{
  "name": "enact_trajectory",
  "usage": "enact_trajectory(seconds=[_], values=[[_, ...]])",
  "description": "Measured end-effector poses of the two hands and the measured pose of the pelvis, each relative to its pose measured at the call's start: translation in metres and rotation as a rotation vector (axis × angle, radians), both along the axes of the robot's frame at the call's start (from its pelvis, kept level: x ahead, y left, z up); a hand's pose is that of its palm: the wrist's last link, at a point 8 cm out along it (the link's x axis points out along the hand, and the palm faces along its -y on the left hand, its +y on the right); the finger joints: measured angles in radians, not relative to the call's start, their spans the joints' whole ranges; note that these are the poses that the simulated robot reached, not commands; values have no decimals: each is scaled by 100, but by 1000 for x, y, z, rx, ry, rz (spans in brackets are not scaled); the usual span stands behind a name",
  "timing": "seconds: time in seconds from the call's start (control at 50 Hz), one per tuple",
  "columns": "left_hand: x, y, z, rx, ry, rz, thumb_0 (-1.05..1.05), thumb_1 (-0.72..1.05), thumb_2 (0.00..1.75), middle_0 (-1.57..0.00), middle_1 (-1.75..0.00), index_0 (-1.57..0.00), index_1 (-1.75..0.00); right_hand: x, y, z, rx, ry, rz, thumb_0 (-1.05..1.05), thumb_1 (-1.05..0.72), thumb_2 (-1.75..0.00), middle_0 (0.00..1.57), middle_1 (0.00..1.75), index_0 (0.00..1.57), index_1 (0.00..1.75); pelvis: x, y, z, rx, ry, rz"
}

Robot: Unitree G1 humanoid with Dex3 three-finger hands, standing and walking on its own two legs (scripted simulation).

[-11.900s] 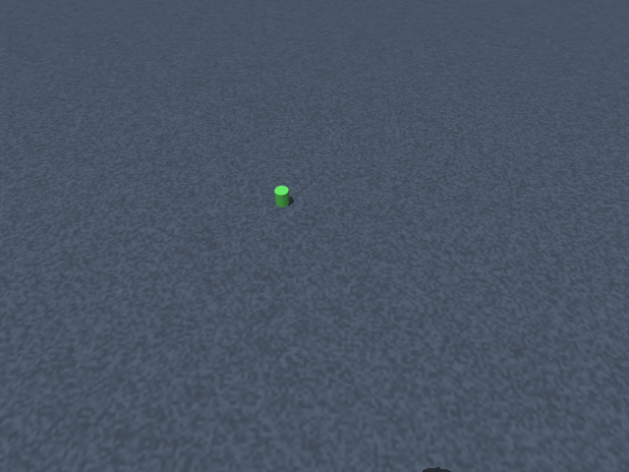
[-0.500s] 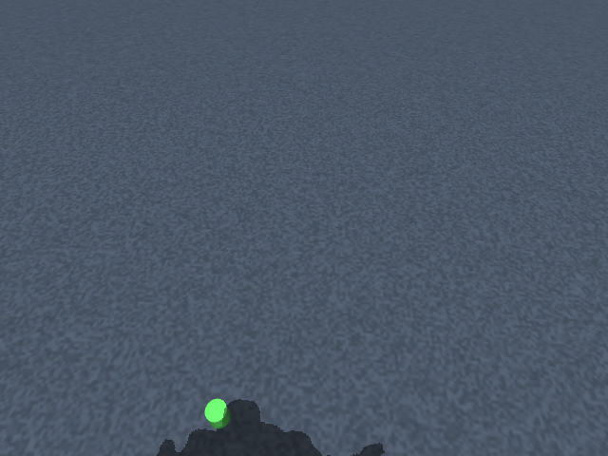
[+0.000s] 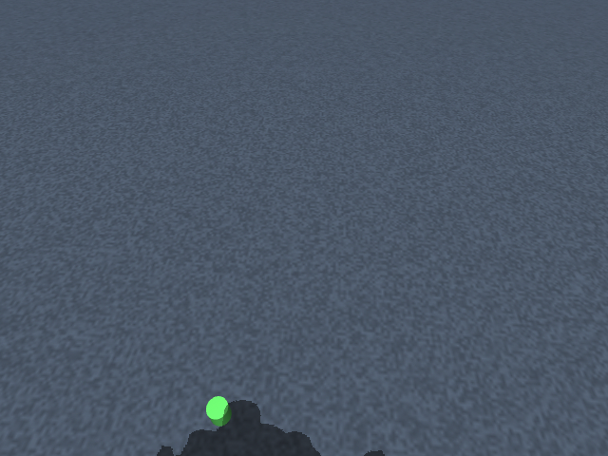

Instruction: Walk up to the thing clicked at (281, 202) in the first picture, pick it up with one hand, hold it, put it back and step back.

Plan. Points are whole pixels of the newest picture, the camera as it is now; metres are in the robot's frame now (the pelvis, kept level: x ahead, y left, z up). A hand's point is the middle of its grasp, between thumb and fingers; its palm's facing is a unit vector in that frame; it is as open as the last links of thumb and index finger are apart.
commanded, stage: stand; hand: left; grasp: from above
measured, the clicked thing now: (219, 411) +0.38 +0.27 -0.75
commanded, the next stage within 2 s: rise first in 0.80 s
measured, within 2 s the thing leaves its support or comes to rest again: neither
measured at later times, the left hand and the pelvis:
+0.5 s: hand out of the picture +0.06 +0.26 -0.16, palm faces -0.02 -0.94 -0.34, open 7.4 cm; pelvis -0.01 +0.00 +0.00, yaw +0 degrees
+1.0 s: hand out of the picture +0.09 +0.25 -0.16, palm faces +0.04 -0.94 -0.34, open 7.5 cm; pelvis -0.01 +0.00 +0.00, yaw +1 degrees
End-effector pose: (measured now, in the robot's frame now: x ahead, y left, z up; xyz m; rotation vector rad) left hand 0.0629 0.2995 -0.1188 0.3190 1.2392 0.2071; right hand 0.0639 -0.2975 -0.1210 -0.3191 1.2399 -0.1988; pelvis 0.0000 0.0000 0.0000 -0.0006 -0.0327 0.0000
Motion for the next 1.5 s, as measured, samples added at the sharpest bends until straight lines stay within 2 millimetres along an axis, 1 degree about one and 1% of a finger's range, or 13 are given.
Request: enact_trajectory(seconds=[0.42, 0.6, 0.92, 0.94, 0.98, 1.04, 1.1, 1.16, 1.24, 1.34, 1.42, 1.5], values=[[-10, 1, -1, -4, 7, 0, 1, 90, 90, -21, -30, -20, -30, -10, 1, 0, -2, 10, 1, 1, -91, -90, 20, 30, 20, 30, -6, 1, 0, 0, -3, 1], [-10, 2, -1, -1, 10, -2, 1, 90, 90, -21, -30, -20, -30, -12, 3, -1, 2, 14, 2, 1, -91, -90, 20, 30, 20, 30, -7, 2, 0, 1, -2, 0], [-6, 1, 0, 2, 2, -9, 1, 90, 90, -21, -30, -20, -31, -7, 2, -1, 5, 7, 0, 1, -91, -90, 21, 30, 20, 30, -5, 1, 0, 0, 0, 0], [-3, 0, 0, 1, -16, 2, 1, 90, 90, -21, -31, -20, -31, -5, 3, 0, 4, -9, -6, 1, -91, -90, 20, 30, 20, 30, -5, 1, -1, 0, 12, 4], [11, -3, 0, -7, -81, 24, 1, 87, 90, -22, -33, -21, -34, 0, 8, 0, 4, -65, 3, 1, -92, -91, 20, 30, 20, 30, -9, 2, -3, -1, 33, 15], [35, -3, -5, -17, -116, 19, 1, 77, 90, -23, -42, -21, -43, 6, 18, -2, 18, -113, 13, 1, -92, -91, 20, 30, 20, 30, -16, 1, -9, -4, 75, 22], [57, 0, -11, -13, -134, -25, 1, 63, 89, -22, -56, -21, -57, 10, 28, -6, 35, -151, 13, 1, -93, -91, 20, 30, 20, 30, -20, 1, -16, -5, 122, 19], [68, 2, -13, 6, -147, -63, 1, 44, 88, -19, -71, -19, -70, 11, 38, -9, 56, -183, 1, 1, -93, -91, 20, 30, 20, 30, -20, 3, -22, -6, 147, 13], [67, 4, -19, 32, -108, -89, 1, 17, 89, -16, -86, -17, -85, 16, 48, -14, 80, -216, -5, 1, -91, -90, 20, 30, 20, 30, -18, 8, -29, -10, 175, 12], [59, 8, -36, 56, -83, -105, 1, -17, 91, -13, -97, -14, -96, 29, 55, -24, 82, -269, 21, 1, -90, -90, 20, 30, 20, 30, -19, 13, -46, -15, 223, 12], [54, 11, -49, 77, -100, -134, 0, -34, 94, -11, -102, -11, -102, 41, 58, -35, 73, -303, 47, 1, -90, -90, 20, 30, 20, 30, -20, 16, -62, -21, 260, 15], [48, 12, -60, 100, -99, -169, 0, -45, 96, -10, -105, -9, -105, 54, 62, -45, 70, -338, 73, 1, -90, -90, 20, 30, 20, 30, -22, 17, -77, -28, 291, 17]])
